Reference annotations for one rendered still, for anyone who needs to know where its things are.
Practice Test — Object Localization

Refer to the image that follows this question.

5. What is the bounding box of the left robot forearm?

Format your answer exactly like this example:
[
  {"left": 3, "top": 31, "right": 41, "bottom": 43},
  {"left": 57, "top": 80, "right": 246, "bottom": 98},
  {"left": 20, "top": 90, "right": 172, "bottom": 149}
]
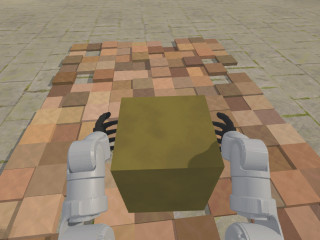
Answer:
[{"left": 58, "top": 131, "right": 112, "bottom": 240}]

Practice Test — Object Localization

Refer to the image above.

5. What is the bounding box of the right robot forearm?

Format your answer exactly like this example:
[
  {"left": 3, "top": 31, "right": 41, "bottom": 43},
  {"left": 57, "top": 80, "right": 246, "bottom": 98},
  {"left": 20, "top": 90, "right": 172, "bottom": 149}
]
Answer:
[{"left": 221, "top": 131, "right": 284, "bottom": 240}]

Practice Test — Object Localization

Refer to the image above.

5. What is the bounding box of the left robot hand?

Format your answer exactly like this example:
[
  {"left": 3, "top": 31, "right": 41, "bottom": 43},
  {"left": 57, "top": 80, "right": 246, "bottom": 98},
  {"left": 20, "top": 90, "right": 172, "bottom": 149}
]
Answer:
[{"left": 93, "top": 112, "right": 118, "bottom": 151}]

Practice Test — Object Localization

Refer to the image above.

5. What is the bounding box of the right robot hand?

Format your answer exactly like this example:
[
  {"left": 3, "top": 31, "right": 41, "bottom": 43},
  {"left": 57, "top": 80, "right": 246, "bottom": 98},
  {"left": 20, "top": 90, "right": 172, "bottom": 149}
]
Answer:
[{"left": 212, "top": 112, "right": 237, "bottom": 152}]

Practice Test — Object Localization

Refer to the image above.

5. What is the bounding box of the right robot upper arm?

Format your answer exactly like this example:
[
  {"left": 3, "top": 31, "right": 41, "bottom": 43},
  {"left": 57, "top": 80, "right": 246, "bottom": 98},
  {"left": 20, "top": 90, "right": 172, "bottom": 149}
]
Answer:
[{"left": 224, "top": 222, "right": 283, "bottom": 240}]

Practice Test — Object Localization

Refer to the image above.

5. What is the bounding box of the carton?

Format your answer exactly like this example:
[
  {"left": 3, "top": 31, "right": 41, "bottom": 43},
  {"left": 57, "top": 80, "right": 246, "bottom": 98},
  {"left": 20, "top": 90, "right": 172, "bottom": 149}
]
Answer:
[{"left": 110, "top": 95, "right": 225, "bottom": 213}]

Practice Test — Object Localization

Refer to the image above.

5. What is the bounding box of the left robot upper arm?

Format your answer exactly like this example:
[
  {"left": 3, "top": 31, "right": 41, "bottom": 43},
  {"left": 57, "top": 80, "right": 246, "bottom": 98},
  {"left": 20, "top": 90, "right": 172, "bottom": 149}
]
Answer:
[{"left": 60, "top": 223, "right": 115, "bottom": 240}]

